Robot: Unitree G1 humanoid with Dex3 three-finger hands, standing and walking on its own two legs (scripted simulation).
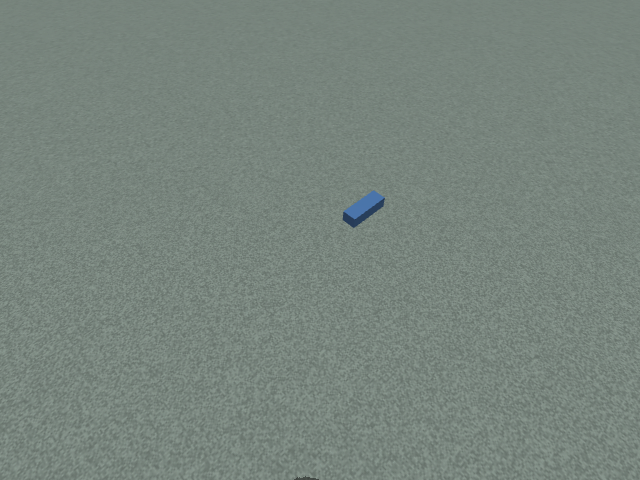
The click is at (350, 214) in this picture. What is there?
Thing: lying carton
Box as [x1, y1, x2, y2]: [343, 190, 384, 227]
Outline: 384,197 373,190 343,211 343,220 354,227 383,205
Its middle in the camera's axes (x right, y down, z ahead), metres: +0.21 -0.13 +1.75
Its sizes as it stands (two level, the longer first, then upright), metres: 0.196 0.066 0.053
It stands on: the floor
